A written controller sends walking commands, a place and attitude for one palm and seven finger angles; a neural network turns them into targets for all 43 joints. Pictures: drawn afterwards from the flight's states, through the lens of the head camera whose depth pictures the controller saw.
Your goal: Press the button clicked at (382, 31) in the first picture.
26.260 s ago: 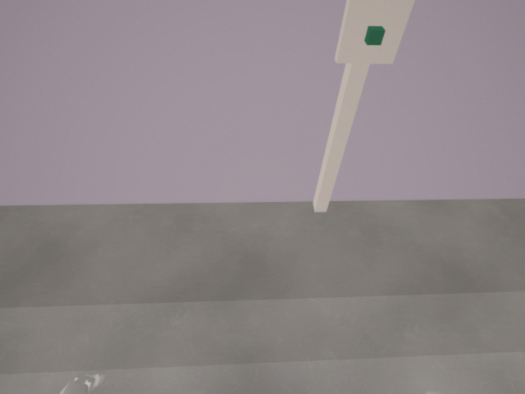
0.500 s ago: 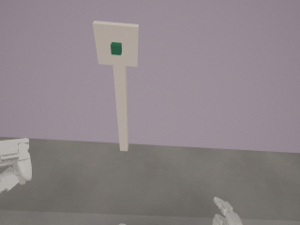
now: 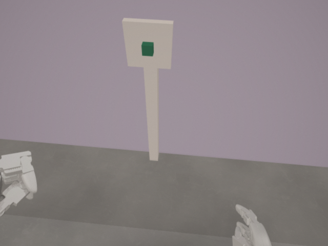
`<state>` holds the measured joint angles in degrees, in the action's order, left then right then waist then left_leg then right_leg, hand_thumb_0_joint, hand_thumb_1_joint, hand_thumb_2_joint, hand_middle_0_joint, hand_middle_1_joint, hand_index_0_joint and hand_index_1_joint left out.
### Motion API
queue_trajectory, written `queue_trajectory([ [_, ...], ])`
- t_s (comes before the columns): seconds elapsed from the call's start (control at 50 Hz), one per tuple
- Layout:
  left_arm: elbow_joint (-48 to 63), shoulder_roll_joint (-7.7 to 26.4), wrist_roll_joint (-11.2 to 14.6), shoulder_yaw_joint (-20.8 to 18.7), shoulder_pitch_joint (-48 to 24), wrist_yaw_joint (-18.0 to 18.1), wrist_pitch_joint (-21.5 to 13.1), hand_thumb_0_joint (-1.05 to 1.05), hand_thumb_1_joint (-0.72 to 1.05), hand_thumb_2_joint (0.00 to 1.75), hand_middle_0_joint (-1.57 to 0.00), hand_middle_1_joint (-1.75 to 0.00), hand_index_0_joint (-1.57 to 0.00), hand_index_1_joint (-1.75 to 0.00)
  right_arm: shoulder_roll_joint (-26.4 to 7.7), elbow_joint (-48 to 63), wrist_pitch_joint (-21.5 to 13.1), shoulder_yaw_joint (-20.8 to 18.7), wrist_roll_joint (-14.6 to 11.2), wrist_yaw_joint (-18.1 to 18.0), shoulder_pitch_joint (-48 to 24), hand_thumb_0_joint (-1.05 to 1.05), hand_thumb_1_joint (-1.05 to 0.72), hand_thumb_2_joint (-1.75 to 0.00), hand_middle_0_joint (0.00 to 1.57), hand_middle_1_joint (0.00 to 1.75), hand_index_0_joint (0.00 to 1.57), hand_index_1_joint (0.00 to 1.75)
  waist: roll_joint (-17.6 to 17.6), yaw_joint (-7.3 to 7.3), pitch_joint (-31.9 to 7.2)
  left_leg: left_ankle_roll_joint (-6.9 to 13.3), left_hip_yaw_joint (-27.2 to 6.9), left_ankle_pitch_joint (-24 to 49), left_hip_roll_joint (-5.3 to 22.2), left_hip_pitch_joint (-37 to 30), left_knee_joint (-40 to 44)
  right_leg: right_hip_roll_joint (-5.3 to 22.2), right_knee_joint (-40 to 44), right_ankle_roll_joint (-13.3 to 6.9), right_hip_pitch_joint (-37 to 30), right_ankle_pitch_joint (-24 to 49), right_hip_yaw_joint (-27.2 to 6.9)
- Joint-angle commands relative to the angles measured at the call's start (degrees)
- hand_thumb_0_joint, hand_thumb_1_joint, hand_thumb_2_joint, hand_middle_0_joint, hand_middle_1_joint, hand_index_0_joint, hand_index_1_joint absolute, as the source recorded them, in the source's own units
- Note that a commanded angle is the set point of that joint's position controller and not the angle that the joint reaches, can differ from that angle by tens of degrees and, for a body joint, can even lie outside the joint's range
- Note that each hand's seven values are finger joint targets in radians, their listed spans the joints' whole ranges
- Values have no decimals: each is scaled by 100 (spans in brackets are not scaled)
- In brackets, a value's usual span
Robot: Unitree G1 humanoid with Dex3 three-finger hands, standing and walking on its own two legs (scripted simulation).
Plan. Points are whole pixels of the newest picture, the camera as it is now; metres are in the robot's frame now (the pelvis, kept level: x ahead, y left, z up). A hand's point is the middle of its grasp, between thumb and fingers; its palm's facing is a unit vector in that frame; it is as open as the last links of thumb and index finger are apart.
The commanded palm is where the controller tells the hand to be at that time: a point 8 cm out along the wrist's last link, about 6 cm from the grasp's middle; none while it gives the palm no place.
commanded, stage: let the arm hang, fingers relaxed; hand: left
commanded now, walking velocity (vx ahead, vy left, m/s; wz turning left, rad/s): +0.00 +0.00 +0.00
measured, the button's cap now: (147, 48) +0.76 +0.11 +0.11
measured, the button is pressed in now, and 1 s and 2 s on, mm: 0 0 0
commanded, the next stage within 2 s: stand and wait in 1.08 s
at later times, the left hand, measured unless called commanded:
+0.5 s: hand out of the picture -0.09 +0.21 -0.17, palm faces +0.06 -0.97 -0.25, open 4.9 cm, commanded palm none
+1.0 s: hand out of the picture -0.02 +0.16 -0.17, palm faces +0.06 -0.99 -0.16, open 7.4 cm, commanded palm none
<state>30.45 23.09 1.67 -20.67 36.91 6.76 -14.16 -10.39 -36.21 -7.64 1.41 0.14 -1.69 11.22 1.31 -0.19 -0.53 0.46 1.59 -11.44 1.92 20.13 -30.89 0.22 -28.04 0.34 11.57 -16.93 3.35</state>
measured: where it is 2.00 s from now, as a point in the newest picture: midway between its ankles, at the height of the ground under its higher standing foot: outside the picture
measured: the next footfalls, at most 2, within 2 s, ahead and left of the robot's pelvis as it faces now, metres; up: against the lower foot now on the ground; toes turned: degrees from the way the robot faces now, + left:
none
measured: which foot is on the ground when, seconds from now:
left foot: down 0.00-1.00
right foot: down 0.00-1.00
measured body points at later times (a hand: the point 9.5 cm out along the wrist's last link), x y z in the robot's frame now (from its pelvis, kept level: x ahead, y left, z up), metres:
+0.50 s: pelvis -0.03 +0.01 +0.00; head -0.01 +0.01 +0.45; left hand -0.09 +0.26 -0.15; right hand -0.02 -0.23 -0.15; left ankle +0.05 +0.11 -0.73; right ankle -0.03 -0.12 -0.73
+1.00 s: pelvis -0.02 +0.00 +0.00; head -0.01 +0.00 +0.45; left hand -0.02 +0.21 -0.16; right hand -0.03 -0.20 -0.16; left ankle +0.05 +0.11 -0.73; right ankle -0.03 -0.12 -0.73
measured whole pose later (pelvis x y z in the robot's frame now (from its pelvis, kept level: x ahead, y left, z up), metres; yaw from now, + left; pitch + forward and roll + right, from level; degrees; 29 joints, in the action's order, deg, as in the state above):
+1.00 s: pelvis -0.02 +0.00 +0.00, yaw +2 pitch -1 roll +0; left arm -64.4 6.6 -0.9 -1.0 16.4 1.7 0.0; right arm -6.0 -64.5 1.1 -0.5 1.4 -1.4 17.8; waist 0.5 -1.0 1.9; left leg 0.8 0.8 -7.5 0.0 16.7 -25.5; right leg 1.9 -26.9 0.3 9.6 -15.9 4.4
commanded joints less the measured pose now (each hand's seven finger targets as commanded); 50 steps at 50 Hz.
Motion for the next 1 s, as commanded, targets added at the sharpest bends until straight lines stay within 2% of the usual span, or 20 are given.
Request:
queue_trajectory([
  [0.0, -3473, -268, -378, 1446, -876, -660, 1385, 0, 90, 90, -123, -142, -123, -142, -1380, -247, 164, -580, -54, 228, -294, 0, -90, -90, 20, 30, 20, 30, 145, -105, -407, 131, -571, 1592, 564, -396, -130, 509, -431, -76, 763, 832, -244],
  [0.04, -4014, -276, -399, 1489, -1180, -680, 1385, 0, 90, 90, -115, -134, -115, -134, -1307, -272, 335, -440, 39, 200, -299, 0, -90, -90, 20, 30, 20, 30, -463, 11, -438, 358, -958, 1167, 671, 67, 103, 365, -529, -92, 503, 263, -176],
  [0.06, -4320, -196, -410, 1489, -1300, -683, 1382, 0, 90, 90, -112, -130, -112, -130, -1290, -269, 399, -384, 70, 191, -336, 0, -90, -90, 20, 30, 20, 30, -903, 55, -384, 379, -1006, 980, 592, 177, 133, 371, -356, -129, 325, 313, -232],
  [0.1, -5052, -83, -427, 1508, -1642, -678, 1374, 0, 90, 90, -104, -122, -104, -122, -1248, -402, 493, -369, 122, 169, -328, 0, -90, -90, 20, 30, 20, 30, -1718, 8, -367, 271, -782, 764, 307, -125, -118, 653, 65, -310, 475, 485, -510],
  [0.12, -5422, -57, -407, 1559, -1822, -663, 1402, 0, 90, 90, -101, -118, -101, -118, -1220, -484, 557, -367, 139, 175, -258, 0, -90, -90, 20, 30, 20, 30, -1608, -55, -279, 209, -684, 717, 189, -339, -213, 774, 144, -408, 728, 338, -539],
  [0.14, -5772, -124, -375, 1619, -1896, -644, 1429, 0, 90, 90, -97, -114, -97, -114, -1102, -600, 621, -341, 161, 171, -198, 0, -90, -90, 20, 30, 20, 30, -1297, -78, -209, 181, -594, 767, 140, -484, -235, 839, 201, -448, 838, 317, -577],
  [0.16, -6116, -172, -353, 1675, -1947, -622, 1451, 0, 90, 90, -93, -110, -93, -110, -1020, -716, 671, -310, 177, 170, -135, 0, -90, -90, 20, 30, 20, 30, -844, -103, -204, 156, -586, 813, 143, -572, -126, 812, 187, -430, 820, 269, -565],
  [0.18, -6429, -207, -327, 1729, -1941, -608, 1470, 0, 90, 90, -90, -106, -90, -106, -975, -829, 701, -278, 177, 174, -128, 0, -90, -90, 20, 30, 20, 30, -201, -84, -112, 157, -650, 785, 197, -551, 112, 725, 155, -379, 765, 145, -516],
  [0.22, -7010, -195, -299, 1777, -1784, -588, 1499, 0, 90, 90, -82, -98, -82, -98, -1029, -1011, 734, -245, 167, 156, -122, 0, -90, -90, 20, 30, 20, 30, 811, 25, -12, 212, -919, 318, 338, -203, 677, 476, 109, -253, 327, -251, -343],
  [0.24, -7314, -236, -281, 1791, -1642, -584, 1505, 0, 90, 90, -79, -94, -79, -94, -950, -1125, 748, -238, 156, 144, -123, 0, -90, -90, 20, 30, 20, 30, 1037, 78, 37, 218, -970, -73, 339, -36, 878, 434, 175, -253, 147, -325, -331],
  [0.3, -8010, -406, -282, 1744, -1410, -580, 1499, 0, 90, 90, -68, -82, -68, -82, -850, -1385, 815, -286, 163, 86, 49, 0, -90, -90, 20, 30, 20, 30, 1305, 105, 99, 185, -1018, -1177, 305, 56, 1235, 377, 369, -334, 0, -492, -287],
  [0.34, -8324, -395, -282, 1788, -1379, -596, 1502, 0, 90, 90, -60, -74, -60, -74, -848, -1533, 861, -309, 144, 67, 232, 0, -90, -90, 20, 30, 20, 30, 1047, 84, 183, 180, -1049, -1495, 311, 50, 1342, 367, 515, -355, 15, -589, -255],
  [0.42, -8776, -397, -270, 1824, -1366, -600, 1458, 0, 90, 90, -46, -58, -46, -58, -844, -1844, 873, -366, 109, 38, 563, 0, -90, -90, 20, 30, 20, 30, 175, 24, 161, 186, -992, -1244, 313, -352, 1262, 445, 790, -399, 232, -772, -309],
  [0.5, -9091, -463, -258, 1862, -1380, -572, 1442, 0, 90, 90, -31, -42, -31, -42, -717, -2141, 889, -369, 102, 31, 770, 0, -90, -90, 20, 30, 20, 30, -222, -33, 408, 166, -818, -903, 264, -615, 1104, 564, 1031, -408, 619, -1006, -384],
  [0.56, -9253, -539, -254, 1863, -1369, -546, 1449, 0, 90, 90, -20, -30, -20, -30, -620, -2321, 897, -362, 105, 29, 888, 0, -90, -90, 20, 30, 20, 30, -239, -59, 590, 154, -774, -853, 271, -658, 1100, 561, 1029, -397, 801, -1144, -363],
  [0.64, -9400, -653, -259, 1868, -1307, -517, 1486, 0, 90, 90, -20, -30, -20, -30, -402, -2492, 928, -337, 117, 32, 983, 0, -90, -90, 20, 30, 20, 30, -285, -42, 875, 139, -722, -996, 223, -470, 1099, 566, 1066, -381, 962, -1414, -398],
  [0.74, -9450, -762, -251, 1857, -1320, -488, 1459, 0, 90, 90, -20, -30, -20, -30, -224, -2610, 895, -315, 121, 25, 1054, 0, -90, -90, 20, 30, 20, 30, -281, -30, 780, 122, -626, -609, 219, -506, 1028, 593, 975, -365, 825, -1082, -365],
  [0.84, -9470, -904, -248, 1851, -1320, -465, 1438, 0, 90, 90, -20, -30, -20, -30, -151, -2658, 841, -291, 113, -3, 989, 0, -90, -90, 20, 30, 20, 30, 136, 22, 730, 137, -760, -509, 301, -331, 1271, 495, 752, -313, 434, -456, -301],
  [0.96, -9480, -1000, -244, 1822, -1393, -455, 1411, 0, 90, 90, -20, -30, -20, -30, -93, -2678, 806, -298, 109, -29, 999, 0, -90, -90, 20, 30, 20, 30, 121, 26, 627, 108, -665, -163, 280, -412, 1178, 523, 772, -301, 246, -143, -275],
  [0.98, -9465, -1001, -242, 1816, -1413, -453, 1404, 0, 90, 90, -20, -30, -20, -30, -76, -2690, 802, -297, 108, -32, 1016, 0, -90, -90, 20, 30, 20, 30, 21, 20, 587, 106, -650, -55, 276, -444, 1136, 530, 781, -306, 205, -91, -276],
])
